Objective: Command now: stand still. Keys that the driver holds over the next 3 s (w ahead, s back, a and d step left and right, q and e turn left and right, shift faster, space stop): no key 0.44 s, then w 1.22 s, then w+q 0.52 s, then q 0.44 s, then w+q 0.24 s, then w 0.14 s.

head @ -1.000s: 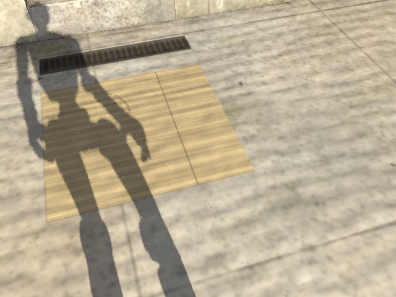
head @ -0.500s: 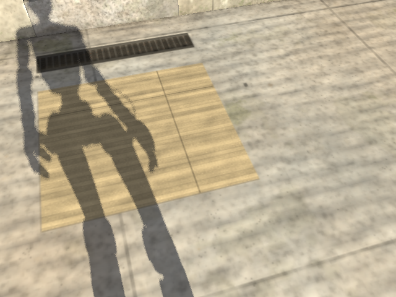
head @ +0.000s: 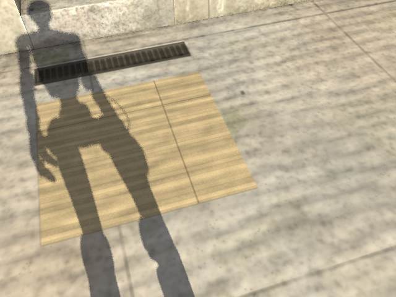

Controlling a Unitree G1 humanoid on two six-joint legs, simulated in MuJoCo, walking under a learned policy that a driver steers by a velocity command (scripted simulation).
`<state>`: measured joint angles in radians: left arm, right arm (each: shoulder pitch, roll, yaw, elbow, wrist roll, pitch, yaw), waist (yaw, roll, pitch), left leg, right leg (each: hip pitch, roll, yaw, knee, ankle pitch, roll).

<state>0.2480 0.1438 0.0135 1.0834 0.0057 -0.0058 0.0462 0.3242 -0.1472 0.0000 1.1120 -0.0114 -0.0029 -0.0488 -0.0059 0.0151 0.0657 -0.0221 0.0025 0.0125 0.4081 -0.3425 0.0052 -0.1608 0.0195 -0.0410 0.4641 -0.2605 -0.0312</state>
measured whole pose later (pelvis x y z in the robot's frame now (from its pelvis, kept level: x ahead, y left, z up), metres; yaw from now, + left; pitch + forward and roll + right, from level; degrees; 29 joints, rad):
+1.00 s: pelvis +0.11 +0.00 -0.01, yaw +0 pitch +2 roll -1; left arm 0.04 0.21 0.05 0.90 0.02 -0.05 -0.04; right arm 0.59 -0.16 -0.02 1.15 -0.02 -0.09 -0.02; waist -0.06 0.02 0.04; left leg 0.15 0.00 -0.03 0.23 -0.40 0.02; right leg -0.57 0.00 -0.09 0.74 -0.24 -0.09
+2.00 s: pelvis +0.64 +0.02 +0.01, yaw +7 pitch +1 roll +1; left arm 0.05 0.21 0.04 0.86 0.03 -0.04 -0.02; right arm 0.47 -0.17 -0.05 1.03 -0.01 -0.08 0.01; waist -0.07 -0.04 0.04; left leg -0.04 -0.11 -0.03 0.24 -0.21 0.10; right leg -0.63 -0.09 0.01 0.73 -0.04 0.02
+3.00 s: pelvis +0.95 +0.07 +0.01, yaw +40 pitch +2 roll +0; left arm 0.19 0.26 0.05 0.76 0.04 0.00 -0.02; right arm 0.34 -0.26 -0.07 0.78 -0.02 -0.02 0.02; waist -0.04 -0.02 -0.02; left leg -0.19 -0.12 -0.09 0.32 -0.15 0.10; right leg -0.50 -0.07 0.02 0.76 -0.24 0.04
